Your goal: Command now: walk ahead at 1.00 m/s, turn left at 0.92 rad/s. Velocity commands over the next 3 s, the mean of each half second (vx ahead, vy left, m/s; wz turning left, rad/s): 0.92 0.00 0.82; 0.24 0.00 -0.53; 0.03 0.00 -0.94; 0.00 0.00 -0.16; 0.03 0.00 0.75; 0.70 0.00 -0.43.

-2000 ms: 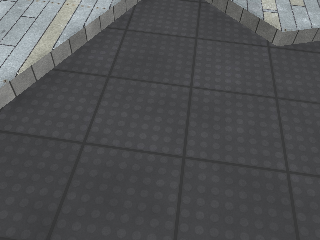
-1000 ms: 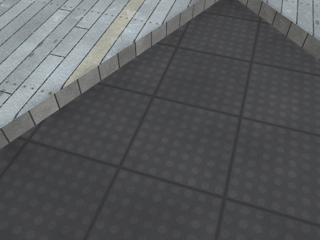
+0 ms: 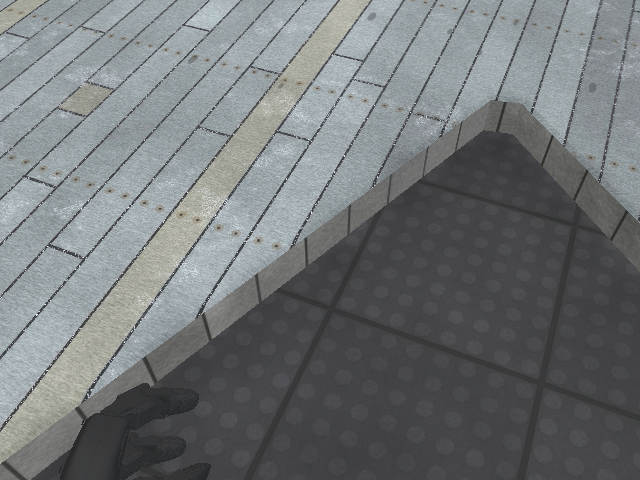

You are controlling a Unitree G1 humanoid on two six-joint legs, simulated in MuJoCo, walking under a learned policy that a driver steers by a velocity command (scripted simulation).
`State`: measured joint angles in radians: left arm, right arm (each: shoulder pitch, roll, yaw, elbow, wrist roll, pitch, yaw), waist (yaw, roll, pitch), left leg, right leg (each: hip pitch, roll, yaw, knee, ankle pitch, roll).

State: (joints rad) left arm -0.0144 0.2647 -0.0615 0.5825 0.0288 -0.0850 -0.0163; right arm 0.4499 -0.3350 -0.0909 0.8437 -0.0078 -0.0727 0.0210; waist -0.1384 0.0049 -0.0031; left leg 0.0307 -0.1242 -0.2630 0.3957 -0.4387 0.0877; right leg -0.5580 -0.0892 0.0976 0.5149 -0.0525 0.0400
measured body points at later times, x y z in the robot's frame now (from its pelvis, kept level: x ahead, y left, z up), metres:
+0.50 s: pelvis +0.42 +0.01 -0.02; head +0.46 +0.03 +0.42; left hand +0.28 +0.23 -0.16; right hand +0.74 -0.09 -0.10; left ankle +0.52 +0.08 -0.73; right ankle +0.24 -0.20 -0.60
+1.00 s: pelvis +0.61 +0.02 -0.01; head +0.65 +0.01 +0.44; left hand +0.68 +0.31 -0.12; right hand +0.78 -0.22 -0.12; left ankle +0.54 +0.13 -0.63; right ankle +0.70 -0.02 -0.73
